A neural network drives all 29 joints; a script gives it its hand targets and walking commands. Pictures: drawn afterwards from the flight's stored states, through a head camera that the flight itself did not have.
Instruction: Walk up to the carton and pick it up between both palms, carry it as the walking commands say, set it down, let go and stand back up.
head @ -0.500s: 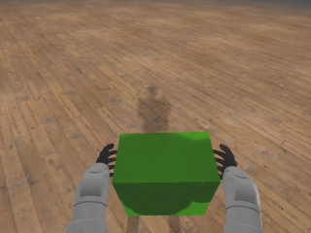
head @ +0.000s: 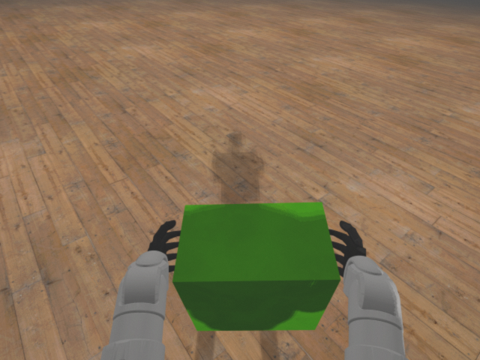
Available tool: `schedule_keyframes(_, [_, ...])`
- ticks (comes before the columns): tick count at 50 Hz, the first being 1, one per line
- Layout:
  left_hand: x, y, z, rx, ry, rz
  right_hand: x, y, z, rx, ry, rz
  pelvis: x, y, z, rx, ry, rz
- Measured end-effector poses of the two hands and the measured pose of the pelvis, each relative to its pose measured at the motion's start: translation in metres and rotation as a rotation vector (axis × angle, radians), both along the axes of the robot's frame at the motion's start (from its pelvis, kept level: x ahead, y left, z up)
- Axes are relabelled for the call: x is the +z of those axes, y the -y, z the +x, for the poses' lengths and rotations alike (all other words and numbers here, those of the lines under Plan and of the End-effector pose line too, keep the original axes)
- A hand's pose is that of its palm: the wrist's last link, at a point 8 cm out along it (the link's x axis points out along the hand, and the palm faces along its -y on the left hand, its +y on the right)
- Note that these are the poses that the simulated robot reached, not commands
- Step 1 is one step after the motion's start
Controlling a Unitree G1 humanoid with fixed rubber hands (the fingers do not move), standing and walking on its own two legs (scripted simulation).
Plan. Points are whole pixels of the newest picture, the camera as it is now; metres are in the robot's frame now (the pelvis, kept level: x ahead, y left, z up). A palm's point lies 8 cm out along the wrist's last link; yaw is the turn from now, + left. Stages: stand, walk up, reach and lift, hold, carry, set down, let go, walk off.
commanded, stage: hold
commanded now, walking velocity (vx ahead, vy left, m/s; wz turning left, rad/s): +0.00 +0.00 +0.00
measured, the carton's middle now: (254, 271) +0.32 -0.01 -0.02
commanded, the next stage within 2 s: carry in 0.24 s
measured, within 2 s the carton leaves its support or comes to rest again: neither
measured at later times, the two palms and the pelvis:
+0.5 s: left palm (152, 250) +0.29 +0.17 +0.08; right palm (354, 253) +0.29 -0.17 +0.09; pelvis -0.01 +0.01 -0.02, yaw +1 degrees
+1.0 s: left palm (139, 236) +0.31 +0.20 +0.09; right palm (332, 232) +0.34 -0.15 +0.08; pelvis +0.00 +0.01 -0.02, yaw +8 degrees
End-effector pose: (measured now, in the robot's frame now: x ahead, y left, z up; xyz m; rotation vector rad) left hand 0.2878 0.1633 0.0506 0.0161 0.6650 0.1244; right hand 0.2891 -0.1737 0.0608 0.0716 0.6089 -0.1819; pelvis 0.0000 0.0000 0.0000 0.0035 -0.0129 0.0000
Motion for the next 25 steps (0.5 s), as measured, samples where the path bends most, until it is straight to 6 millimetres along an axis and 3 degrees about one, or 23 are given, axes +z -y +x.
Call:
schedule_keyframes(15, [0.001, 0.0, 0.0, -0.001, 0.011, 0.002, 0.002, 0.0, 0.0, 0.001, 0.011, -0.004, -0.001, 0.0, -0.001, 0.0, 0.009, 0.0])
schedule_keyframes(25, [0.028, -0.005, 0.0, 0.011, 0.1, 0.007, 0.027, -0.005, 0.002, 0.008, 0.099, -0.012, -0.015, -0.006, -0.009, 0.017, 0.034, -0.011])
